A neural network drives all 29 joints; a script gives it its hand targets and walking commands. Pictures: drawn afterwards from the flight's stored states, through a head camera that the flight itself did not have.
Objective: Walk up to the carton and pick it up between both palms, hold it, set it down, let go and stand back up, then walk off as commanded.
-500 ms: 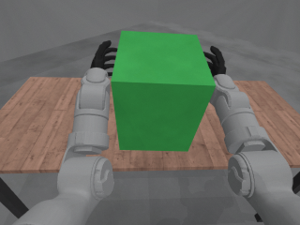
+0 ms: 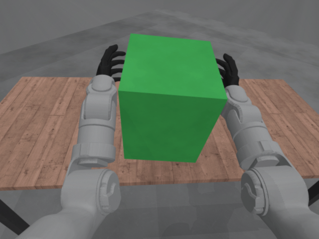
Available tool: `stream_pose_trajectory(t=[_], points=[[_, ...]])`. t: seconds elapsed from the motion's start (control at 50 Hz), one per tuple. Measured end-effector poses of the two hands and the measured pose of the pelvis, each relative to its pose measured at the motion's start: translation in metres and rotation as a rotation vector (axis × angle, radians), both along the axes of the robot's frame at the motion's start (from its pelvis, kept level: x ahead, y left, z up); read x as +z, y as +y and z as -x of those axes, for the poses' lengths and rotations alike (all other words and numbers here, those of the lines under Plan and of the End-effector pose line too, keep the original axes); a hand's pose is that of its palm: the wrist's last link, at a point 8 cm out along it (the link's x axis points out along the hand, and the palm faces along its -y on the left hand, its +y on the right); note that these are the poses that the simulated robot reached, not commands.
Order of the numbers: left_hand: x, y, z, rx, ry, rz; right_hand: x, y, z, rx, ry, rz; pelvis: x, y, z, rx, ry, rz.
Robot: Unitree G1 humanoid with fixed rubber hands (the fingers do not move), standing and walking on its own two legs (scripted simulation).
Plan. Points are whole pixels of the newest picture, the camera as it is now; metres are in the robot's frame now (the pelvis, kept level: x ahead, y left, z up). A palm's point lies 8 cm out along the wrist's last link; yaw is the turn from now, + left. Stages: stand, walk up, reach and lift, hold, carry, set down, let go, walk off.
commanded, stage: set down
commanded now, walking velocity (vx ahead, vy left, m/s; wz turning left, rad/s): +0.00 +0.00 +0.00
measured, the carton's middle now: (165, 102) +0.42 -0.01 +0.16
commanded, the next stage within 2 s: none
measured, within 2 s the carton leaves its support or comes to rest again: neither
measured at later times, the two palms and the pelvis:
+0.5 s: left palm (114, 91) +0.42 +0.12 +0.20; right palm (232, 98) +0.40 -0.17 +0.20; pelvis -0.01 +0.00 +0.00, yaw +0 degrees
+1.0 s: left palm (124, 93) +0.45 +0.10 +0.17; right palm (233, 100) +0.42 -0.19 +0.18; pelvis +0.01 +0.00 +0.00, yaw +0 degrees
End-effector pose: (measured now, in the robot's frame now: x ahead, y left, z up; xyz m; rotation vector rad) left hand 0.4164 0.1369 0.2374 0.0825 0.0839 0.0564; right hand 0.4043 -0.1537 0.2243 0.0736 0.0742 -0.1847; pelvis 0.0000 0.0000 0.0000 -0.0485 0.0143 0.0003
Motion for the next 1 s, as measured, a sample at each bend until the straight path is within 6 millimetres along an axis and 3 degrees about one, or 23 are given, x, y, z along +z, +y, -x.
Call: stream_pose_trajectory(t=[0.38, 0.56, 1.0], points=[[-0.023, -0.009, 0.003, -0.031, 0.015, -0.011, -0.015, -0.009, 0.011, -0.024, 0.011, 0.015, -0.001, -0.001, 0.010, 0.001, -0.022, -0.002], [-0.045, -0.018, -0.007, -0.049, 0.056, -0.019, -0.030, -0.017, 0.005, -0.044, 0.041, 0.003, 0.000, -0.002, 0.005, 0.001, -0.014, -0.003], [-0.066, -0.034, -0.035, -0.081, 0.077, 0.005, -0.048, -0.032, -0.013, -0.080, 0.055, 0.009, 0.000, -0.005, -0.014, -0.001, 0.013, -0.006]])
